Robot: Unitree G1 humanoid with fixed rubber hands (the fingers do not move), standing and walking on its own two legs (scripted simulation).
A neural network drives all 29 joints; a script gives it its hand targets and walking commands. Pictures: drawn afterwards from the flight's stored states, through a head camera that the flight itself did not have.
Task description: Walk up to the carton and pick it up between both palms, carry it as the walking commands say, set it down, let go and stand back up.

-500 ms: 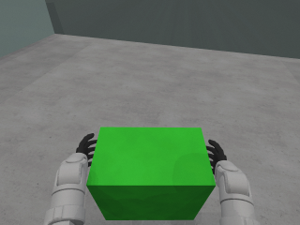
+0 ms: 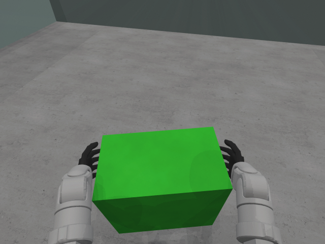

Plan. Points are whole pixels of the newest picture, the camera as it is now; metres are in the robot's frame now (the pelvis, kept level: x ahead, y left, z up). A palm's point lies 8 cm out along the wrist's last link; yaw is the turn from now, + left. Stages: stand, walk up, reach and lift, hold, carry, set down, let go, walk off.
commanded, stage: reach and lift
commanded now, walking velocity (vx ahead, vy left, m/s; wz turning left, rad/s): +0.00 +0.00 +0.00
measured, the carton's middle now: (162, 184) +0.30 +0.01 -0.03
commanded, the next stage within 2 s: hold in 0.66 s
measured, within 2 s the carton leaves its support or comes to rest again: neither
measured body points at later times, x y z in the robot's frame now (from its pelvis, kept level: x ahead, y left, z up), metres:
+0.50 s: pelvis +0.00 +0.00 +0.00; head -0.04 -0.01 +0.45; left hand +0.30 +0.21 +0.05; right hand +0.30 -0.18 +0.05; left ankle +0.03 +0.15 -0.74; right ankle +0.02 -0.12 -0.74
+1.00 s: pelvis +0.00 +0.00 +0.00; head -0.05 +0.00 +0.45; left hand +0.29 +0.20 +0.04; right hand +0.29 -0.18 +0.04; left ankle +0.03 +0.15 -0.74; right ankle +0.02 -0.12 -0.75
